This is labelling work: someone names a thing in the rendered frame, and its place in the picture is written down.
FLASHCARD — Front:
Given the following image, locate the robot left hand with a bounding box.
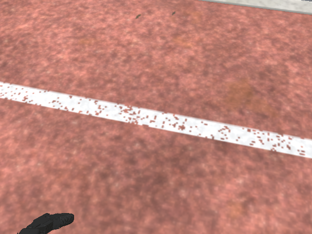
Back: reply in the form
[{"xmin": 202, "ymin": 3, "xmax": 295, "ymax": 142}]
[{"xmin": 17, "ymin": 213, "xmax": 74, "ymax": 234}]

